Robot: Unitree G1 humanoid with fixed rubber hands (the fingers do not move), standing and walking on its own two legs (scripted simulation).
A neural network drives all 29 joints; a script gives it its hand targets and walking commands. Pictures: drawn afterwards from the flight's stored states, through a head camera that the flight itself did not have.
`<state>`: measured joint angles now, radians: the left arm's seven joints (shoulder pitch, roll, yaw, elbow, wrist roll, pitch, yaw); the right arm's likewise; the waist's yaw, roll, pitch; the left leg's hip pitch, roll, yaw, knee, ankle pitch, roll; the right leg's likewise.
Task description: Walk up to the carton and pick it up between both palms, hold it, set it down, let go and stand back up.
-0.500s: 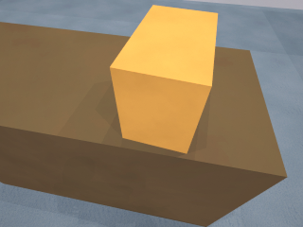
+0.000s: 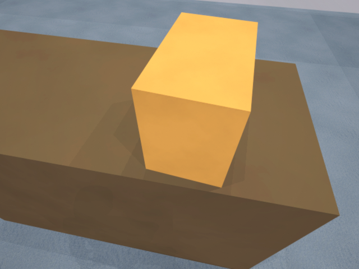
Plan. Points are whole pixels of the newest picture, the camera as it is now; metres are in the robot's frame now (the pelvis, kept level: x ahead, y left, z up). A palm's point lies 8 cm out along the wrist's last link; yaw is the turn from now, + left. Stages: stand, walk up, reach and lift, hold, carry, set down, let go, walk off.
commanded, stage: stand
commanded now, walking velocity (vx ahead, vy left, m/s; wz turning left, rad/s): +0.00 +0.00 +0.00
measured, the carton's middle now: (200, 96) +0.46 -0.05 +0.14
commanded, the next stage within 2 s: walk up in 0.34 s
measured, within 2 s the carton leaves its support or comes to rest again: neither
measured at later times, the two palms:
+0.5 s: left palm out of the picture -0.03 +0.20 -0.15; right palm out of the picture -0.03 -0.20 -0.15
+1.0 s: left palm out of the picture +0.01 +0.31 -0.16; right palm out of the picture +0.00 -0.14 -0.14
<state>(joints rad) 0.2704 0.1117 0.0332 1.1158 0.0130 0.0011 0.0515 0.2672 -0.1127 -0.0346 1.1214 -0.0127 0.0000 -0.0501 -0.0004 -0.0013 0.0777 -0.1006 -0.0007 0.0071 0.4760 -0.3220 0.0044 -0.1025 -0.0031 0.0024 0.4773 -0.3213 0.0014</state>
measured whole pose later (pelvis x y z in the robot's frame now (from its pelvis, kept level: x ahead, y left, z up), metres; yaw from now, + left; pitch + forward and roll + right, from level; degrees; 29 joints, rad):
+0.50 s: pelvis +0.00 +0.00 +0.00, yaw +0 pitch -3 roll +0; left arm 0.28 0.09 0.02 1.18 0.01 0.00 0.06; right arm 0.29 -0.09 -0.02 1.18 -0.01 -0.01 -0.05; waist 0.00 0.00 0.07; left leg -0.09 0.00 0.01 0.45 -0.31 0.01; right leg -0.09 -0.01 0.00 0.45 -0.31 0.00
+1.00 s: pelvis -0.01 +0.08 -0.01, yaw -5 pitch -1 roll +1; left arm 0.27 0.18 0.04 1.08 0.01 0.03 0.05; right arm 0.24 -0.11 -0.01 1.05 -0.02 0.00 -0.04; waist 0.02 -0.06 0.04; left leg -0.22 -0.02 0.01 0.53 -0.29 0.01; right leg -0.21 -0.01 0.00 0.59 -0.37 -0.02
